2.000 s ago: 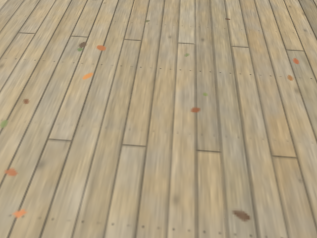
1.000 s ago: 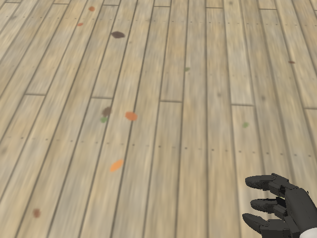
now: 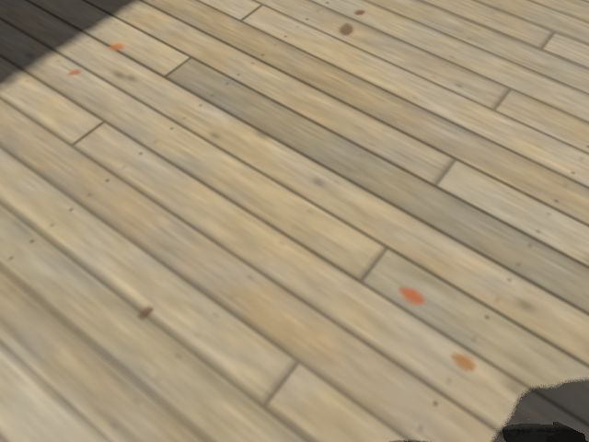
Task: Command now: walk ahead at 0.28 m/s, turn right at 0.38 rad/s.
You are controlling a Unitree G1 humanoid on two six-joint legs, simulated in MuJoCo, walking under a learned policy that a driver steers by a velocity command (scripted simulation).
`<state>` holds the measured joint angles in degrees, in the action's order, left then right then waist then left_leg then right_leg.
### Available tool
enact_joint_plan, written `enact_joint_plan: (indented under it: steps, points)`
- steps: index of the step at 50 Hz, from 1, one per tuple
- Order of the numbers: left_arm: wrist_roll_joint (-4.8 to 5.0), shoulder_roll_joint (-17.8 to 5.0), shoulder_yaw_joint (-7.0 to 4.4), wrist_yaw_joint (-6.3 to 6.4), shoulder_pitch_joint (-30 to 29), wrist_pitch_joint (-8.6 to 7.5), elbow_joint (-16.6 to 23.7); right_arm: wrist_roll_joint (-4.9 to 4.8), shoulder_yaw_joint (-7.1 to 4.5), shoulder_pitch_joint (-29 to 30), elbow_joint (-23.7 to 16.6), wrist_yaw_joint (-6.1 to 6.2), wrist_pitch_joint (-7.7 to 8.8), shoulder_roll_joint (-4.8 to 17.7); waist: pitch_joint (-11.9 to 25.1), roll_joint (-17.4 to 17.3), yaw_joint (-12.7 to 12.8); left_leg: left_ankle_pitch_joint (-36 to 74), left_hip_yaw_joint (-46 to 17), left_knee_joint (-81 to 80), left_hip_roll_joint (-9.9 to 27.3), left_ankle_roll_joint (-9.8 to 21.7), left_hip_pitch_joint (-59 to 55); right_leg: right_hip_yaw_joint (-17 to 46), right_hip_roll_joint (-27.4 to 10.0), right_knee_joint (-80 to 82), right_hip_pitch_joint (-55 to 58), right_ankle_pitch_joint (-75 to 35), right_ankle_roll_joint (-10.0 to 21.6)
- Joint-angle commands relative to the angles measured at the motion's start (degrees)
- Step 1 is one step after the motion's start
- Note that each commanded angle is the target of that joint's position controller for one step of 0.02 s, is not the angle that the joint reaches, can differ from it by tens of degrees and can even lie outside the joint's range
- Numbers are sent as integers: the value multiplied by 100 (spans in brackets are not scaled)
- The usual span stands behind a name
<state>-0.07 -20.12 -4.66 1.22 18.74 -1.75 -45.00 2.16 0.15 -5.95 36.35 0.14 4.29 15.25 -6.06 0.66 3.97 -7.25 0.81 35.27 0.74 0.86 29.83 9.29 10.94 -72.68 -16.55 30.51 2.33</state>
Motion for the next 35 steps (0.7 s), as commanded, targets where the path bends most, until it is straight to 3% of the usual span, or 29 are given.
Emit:
enact_joint_plan:
  steps: [1, 3, 5, 7, 11, 13, 14, 15, 16, 17, 18, 20, 23, 27, 30, 31, 32, 33, 34, 35]
  points:
    - [-150, -377, -5, -91, 253, 103, 408, -93, -178, -768, -158, 58, -46, 433, 1775, -632, -447, 3343, -2112, -1089, 1802, 1229, -2922, -143, -584, -733, -1730, -491, -234]
    - [-170, -147, 43, -202, 106, 259, 443, -119, -201, -1074, 171, 50, -22, 552, 1212, -520, -383, 3866, -1366, -1380, 1484, 1065, -2007, -179, -631, 37, -1229, -511, -260]
    - [-164, 64, 125, -210, 200, 332, 440, -80, -256, -1047, 322, 0, 11, 690, 1315, -592, -208, 4314, -1009, -1448, 1403, 1125, -1761, -327, -572, 571, -948, -586, -278]
    - [-162, 149, 187, -217, 145, 346, 443, -46, -240, -897, 368, -38, 1, 652, 1441, -702, -112, 4359, -717, -1505, 1352, 1130, -1612, -447, -637, 1261, -703, -792, -250]
    - [-137, 195, 306, -237, -285, 395, 455, -80, -247, -767, 467, -90, -146, 642, 1367, -1062, -218, 2580, -397, -1675, 1128, 968, -1138, -790, -836, 2779, 170, -1390, -201]
    - [-157, 229, 341, -227, -379, 388, 427, -124, -261, -799, 515, -93, -276, 675, 1220, -971, -230, 1082, -500, -1596, 1100, 873, -888, -921, -857, 3574, 612, -1632, -127]
    - [-188, 248, 356, -214, -391, 358, 403, -138, -246, -813, 525, -77, -342, 634, 1087, -859, -209, 221, -538, -1493, 1033, 719, -625, -921, -874, 4138, 932, -1718, -37]
    - [-219, 98, 333, -204, -498, 320, 465, -89, -278, -957, 542, -41, -407, 672, 913, -638, -252, -523, -479, -1330, 959, 478, -554, -658, -988, 4579, 906, -1677, 62]
    - [-292, -299, 269, -173, -659, 268, 608, -54, -282, -1195, 462, -19, -474, 537, 813, 330, -466, -1243, -96, -511, 589, 190, -499, 637, -1882, 5295, 703, -1780, 255]
    - [-189, -873, 85, -127, -888, 295, 745, -148, -234, -1358, 312, 44, -538, 383, 617, 1347, -568, -2091, 443, 169, -248, -76, -262, 1967, -2801, 5922, 64, -1690, 891]
    - [-191, -890, -14, -92, -526, 313, 630, -141, -347, -1079, 324, 109, -631, 742, 426, 1117, -205, -2363, 13, 1199, -215, -70, -303, 2179, -2834, 5981, -259, -1745, 1294]
    - [-121, -524, 21, -56, -780, 329, 576, -161, -387, -1020, 285, 121, -693, 661, 381, 784, -493, -2088, -278, 1836, -203, -105, -68, 1618, -2291, 5754, -175, -2399, 1233]
    - [-61, -325, -23, -58, -888, 336, 651, -101, -386, -964, 238, 143, -667, 539, 844, 641, -522, -1827, -257, 1866, -272, -223, -99, 1297, -1845, 5361, 316, -3508, 1093]
    - [-81, -444, -187, -115, -578, 380, 600, -196, -314, -531, -38, 175, -661, 404, 1062, 770, -307, -1872, -368, 836, -417, -259, -382, 1783, -1748, 5232, 603, -3233, 1072]
    - [-87, -535, -277, -188, -780, 423, 661, -254, -323, -878, 0, 231, -621, 466, 1147, 881, -484, -1646, -352, -454, -659, -146, -1394, 2104, -1517, 5196, 276, -2931, 761]
    - [-31, -526, -286, -186, -927, 426, 697, -232, -344, -1180, 84, 283, -592, 505, 1135, 799, -694, -1129, -325, -1347, -622, -98, -2083, 2042, -1298, 5109, -130, -2400, 482]
    - [22, -304, -235, -156, -853, 403, 745, -169, -440, -1327, 120, 347, -554, 884, 1156, 337, -673, -1195, -866, -2017, 119, 65, -2859, 1719, -906, 4743, -857, -1292, 88]
    - [112, 132, -150, -139, -740, 378, 930, -52, -590, -1044, -47, 341, -569, 1603, 1097, -1288, -545, -1815, -2583, -2480, 1891, 637, -3218, 346, 28, 3284, -2019, -178, -276]
    - [-180, -411, -270, -114, -817, 381, 828, -11, -579, -575, -146, 312, -611, 1487, 689, -1119, -516, -1192, -2650, -2513, 2387, 1093, -2221, -192, -354, 2161, -2124, -44, -351]
    - [-226, -640, -369, -159, -814, 409, 748, -6, -430, -373, -238, 291, -594, 978, 564, -674, -367, -506, -2138, -2332, 2054, 1131, -1826, -195, -565, 1486, -1719, -316, -322]
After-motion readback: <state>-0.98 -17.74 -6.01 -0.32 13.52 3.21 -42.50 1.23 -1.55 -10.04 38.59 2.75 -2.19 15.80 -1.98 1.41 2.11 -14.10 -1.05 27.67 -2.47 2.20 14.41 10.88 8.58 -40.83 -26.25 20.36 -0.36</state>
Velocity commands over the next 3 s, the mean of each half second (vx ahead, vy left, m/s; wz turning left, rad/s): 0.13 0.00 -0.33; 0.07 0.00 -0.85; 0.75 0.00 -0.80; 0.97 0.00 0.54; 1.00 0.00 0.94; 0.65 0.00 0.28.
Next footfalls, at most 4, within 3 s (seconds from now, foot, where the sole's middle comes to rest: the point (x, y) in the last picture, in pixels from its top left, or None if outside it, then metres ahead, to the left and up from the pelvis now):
0.32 right None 0.14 -0.09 -0.75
0.64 left None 0.13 0.12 -0.75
1.14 right None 0.02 -0.10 -0.75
1.56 left None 0.40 -0.40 -0.75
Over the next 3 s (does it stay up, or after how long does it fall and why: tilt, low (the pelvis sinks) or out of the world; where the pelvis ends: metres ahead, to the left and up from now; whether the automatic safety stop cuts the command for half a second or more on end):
stays up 1.15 -1.02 0.02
